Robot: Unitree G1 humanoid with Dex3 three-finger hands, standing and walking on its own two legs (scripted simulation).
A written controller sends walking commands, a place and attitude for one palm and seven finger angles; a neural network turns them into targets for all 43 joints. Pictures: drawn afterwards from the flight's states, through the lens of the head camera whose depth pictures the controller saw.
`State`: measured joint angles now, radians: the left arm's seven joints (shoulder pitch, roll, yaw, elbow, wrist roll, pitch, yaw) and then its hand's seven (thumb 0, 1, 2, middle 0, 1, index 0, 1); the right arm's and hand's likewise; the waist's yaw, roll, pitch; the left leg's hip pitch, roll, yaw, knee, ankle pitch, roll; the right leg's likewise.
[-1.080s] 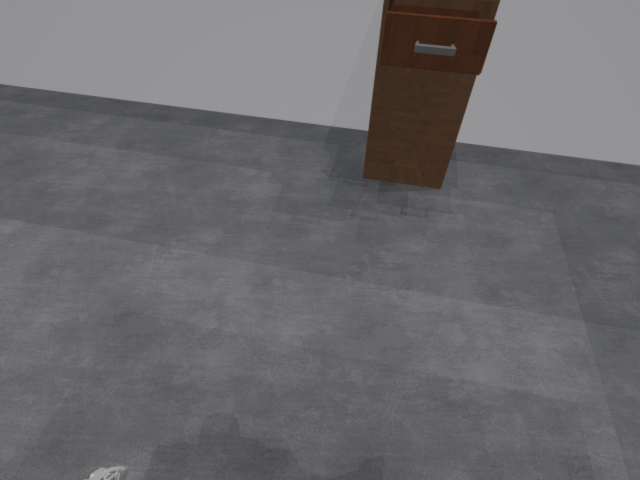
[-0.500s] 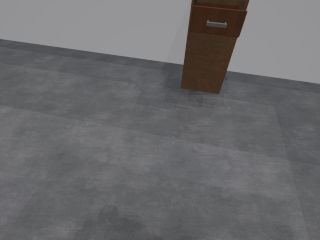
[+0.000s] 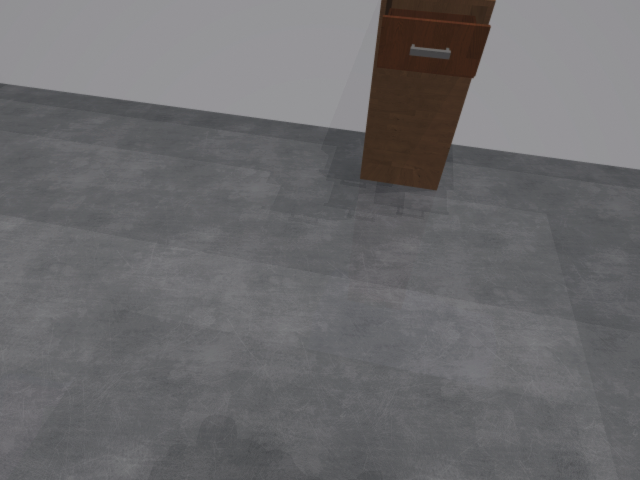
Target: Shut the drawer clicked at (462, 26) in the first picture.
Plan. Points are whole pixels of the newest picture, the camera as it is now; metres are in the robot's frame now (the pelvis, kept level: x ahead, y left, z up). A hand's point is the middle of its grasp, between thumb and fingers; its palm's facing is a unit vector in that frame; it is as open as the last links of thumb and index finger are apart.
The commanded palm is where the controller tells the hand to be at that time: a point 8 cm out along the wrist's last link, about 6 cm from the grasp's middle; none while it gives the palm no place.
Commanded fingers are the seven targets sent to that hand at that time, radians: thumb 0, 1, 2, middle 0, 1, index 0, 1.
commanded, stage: look at it before walking up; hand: left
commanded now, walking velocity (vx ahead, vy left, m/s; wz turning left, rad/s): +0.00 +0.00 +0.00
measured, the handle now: (430, 50) +1.40 -0.29 -0.03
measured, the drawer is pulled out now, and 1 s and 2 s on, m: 0.20 0.20 0.20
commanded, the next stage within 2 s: walk to a spot facing it in 0.36 s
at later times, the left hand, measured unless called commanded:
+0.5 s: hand out of the picture +0.08 +0.25 -0.16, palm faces -0.02 -0.94 -0.33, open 7.4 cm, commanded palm none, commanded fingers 0.00 0.90 0.90 -0.20 -0.30 -0.20 -0.30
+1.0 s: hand out of the picture +0.12 +0.14 -0.18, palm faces -0.16 -0.97 -0.19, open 7.4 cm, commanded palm none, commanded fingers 0.00 0.90 0.90 -0.20 -0.30 -0.20 -0.30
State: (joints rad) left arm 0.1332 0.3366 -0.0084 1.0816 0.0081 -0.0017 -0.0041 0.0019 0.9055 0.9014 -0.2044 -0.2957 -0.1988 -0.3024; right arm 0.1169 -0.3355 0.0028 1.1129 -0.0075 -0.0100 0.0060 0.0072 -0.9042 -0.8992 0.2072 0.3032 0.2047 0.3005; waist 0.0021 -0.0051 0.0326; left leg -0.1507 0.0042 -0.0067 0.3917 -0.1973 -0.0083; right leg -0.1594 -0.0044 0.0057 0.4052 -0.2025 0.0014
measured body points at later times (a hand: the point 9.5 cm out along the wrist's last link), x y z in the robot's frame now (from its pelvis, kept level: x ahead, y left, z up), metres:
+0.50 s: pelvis +0.01 +0.00 +0.00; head +0.02 +0.00 +0.45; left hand +0.08 +0.30 -0.13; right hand +0.09 -0.30 -0.13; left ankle +0.01 +0.13 -0.74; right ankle +0.01 -0.12 -0.74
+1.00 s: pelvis +0.11 -0.03 -0.01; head +0.13 -0.04 +0.44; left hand +0.13 +0.20 -0.16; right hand +0.09 -0.29 -0.16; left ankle +0.13 +0.09 -0.67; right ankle +0.05 -0.11 -0.74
